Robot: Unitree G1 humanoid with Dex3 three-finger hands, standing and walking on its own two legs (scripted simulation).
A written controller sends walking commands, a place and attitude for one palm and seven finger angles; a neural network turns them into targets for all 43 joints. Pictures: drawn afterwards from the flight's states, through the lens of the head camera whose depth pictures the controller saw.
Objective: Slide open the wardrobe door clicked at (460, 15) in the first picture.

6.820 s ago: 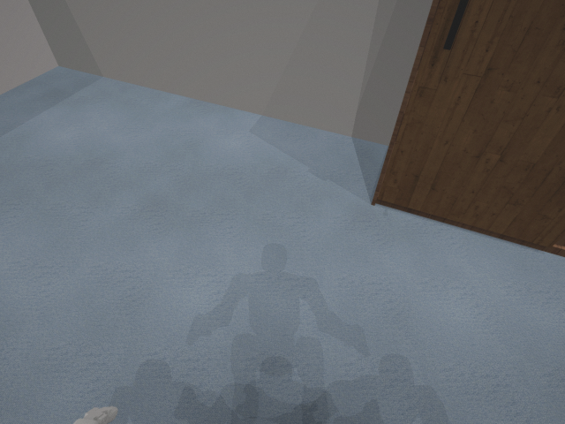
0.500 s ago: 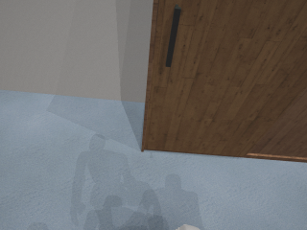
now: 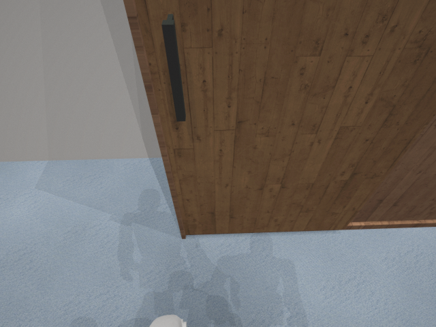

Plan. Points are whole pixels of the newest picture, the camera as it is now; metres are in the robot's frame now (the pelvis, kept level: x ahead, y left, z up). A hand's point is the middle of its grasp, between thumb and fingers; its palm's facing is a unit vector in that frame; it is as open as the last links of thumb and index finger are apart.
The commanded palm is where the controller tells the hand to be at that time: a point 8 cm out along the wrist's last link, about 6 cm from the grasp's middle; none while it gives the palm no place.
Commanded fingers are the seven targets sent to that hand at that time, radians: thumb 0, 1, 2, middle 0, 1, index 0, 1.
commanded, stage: take the last steps up to it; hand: left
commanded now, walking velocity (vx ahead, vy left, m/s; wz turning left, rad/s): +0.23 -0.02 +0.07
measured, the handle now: (176, 72) +0.60 +0.11 +0.16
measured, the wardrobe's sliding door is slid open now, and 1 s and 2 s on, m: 0.00 0.00 0.00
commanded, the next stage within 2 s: come to a stop and stand still in 0.18 s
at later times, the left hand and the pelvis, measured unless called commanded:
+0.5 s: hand out of the picture +0.13 +0.17 -0.18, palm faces +0.06 -0.98 -0.18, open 7.3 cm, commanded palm none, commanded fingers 0.00 0.90 0.90 -0.20 -0.30 -0.20 -0.30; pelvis +0.13 +0.00 +0.00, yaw +0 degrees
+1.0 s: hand out of the picture +0.13 +0.19 -0.17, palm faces +0.08 -0.98 -0.20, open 7.3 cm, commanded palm none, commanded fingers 0.00 0.90 0.90 -0.20 -0.30 -0.20 -0.30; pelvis +0.08 +0.00 +0.00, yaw +2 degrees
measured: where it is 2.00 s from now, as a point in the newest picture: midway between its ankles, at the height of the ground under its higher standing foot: outside the picture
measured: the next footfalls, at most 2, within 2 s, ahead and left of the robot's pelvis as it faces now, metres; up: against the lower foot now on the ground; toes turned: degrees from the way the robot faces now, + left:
left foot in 0.26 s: +0.18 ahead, +0.12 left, +0.00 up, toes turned +9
right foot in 0.54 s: +0.21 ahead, -0.14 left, +0.00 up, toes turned -5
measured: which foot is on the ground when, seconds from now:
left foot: up 0.00-0.24, down 0.26-0.58, up 0.60-0.88, down 0.90-1.00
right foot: down 0.00-0.26, up 0.28-0.52, down 0.54-0.92, up 0.94-1.00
